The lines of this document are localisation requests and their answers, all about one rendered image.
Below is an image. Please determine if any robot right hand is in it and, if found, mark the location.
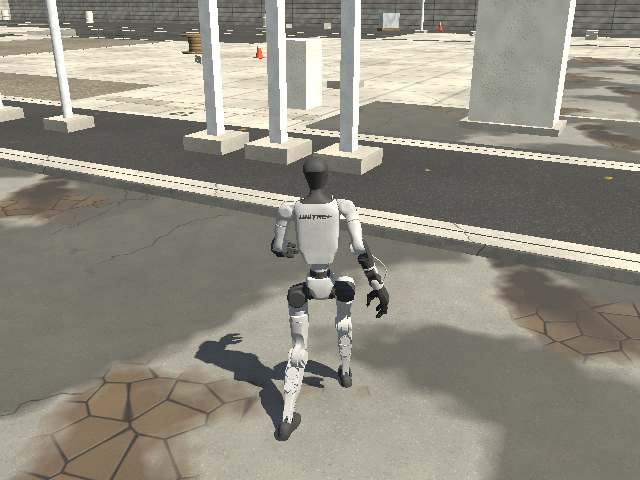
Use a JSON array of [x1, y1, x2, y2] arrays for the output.
[[366, 285, 389, 318]]

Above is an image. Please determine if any robot left upper arm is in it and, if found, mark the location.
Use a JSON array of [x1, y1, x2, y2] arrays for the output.
[[272, 201, 297, 252]]

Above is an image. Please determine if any robot left hand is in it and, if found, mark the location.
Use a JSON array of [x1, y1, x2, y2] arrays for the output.
[[276, 242, 299, 258]]

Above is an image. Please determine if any robot left shin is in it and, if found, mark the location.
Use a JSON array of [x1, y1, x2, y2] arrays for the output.
[[282, 348, 305, 424]]

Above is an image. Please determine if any right robot forearm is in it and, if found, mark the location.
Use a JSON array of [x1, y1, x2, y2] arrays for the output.
[[357, 239, 384, 290]]

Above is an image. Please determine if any left robot forearm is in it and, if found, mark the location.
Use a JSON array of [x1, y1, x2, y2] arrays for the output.
[[271, 237, 285, 256]]

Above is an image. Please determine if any robot right foot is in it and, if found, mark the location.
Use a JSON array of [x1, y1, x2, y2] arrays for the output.
[[338, 365, 352, 388]]

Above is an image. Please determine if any robot right upper arm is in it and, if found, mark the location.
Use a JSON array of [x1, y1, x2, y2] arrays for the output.
[[337, 199, 366, 255]]

